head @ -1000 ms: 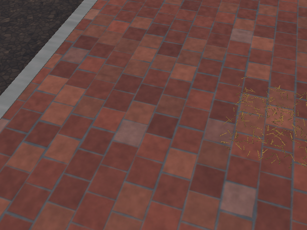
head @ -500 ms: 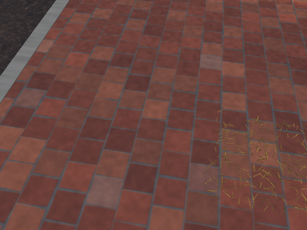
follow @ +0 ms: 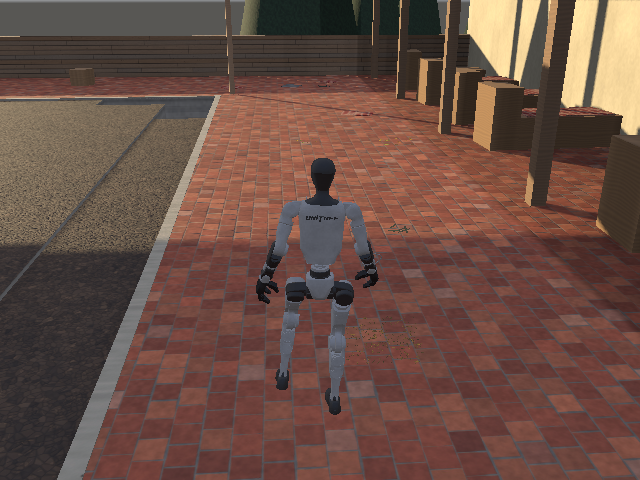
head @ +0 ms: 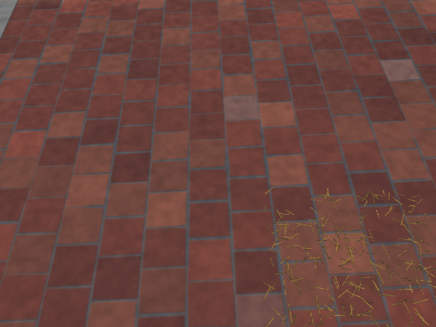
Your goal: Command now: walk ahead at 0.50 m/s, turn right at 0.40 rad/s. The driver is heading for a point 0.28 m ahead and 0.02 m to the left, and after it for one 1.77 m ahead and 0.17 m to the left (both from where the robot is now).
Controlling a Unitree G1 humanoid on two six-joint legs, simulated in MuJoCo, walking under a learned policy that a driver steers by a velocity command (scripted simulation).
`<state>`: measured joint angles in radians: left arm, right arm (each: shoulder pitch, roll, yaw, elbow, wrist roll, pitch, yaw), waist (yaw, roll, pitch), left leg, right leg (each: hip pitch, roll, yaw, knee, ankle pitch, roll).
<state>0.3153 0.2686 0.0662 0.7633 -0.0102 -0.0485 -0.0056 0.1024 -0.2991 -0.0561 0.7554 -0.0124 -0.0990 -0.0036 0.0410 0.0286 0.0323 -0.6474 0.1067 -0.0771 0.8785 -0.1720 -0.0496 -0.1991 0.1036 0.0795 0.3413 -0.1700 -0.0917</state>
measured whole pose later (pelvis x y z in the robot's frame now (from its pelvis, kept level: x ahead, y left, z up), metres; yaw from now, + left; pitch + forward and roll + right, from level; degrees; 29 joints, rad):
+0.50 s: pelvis +0.20 +0.06 -0.01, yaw -4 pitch +0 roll +1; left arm 0.21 0.27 0.05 0.79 0.01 0.03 0.04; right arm 0.14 -0.22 -0.02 0.86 -0.02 -0.04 0.02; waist -0.01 -0.02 0.05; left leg -0.33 -0.04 0.03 0.46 -0.13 0.04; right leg -0.34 -0.05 0.06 0.61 -0.27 0.04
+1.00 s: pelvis +0.26 +0.03 -0.01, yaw -4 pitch -1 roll +0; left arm 0.21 0.22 0.04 0.93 0.00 0.00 0.03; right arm 0.12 -0.24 -0.03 1.01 0.00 0.01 -0.02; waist -0.01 0.00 0.04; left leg -0.23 0.00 0.00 0.52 -0.26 0.00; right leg -0.18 -0.01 0.03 0.52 -0.32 0.02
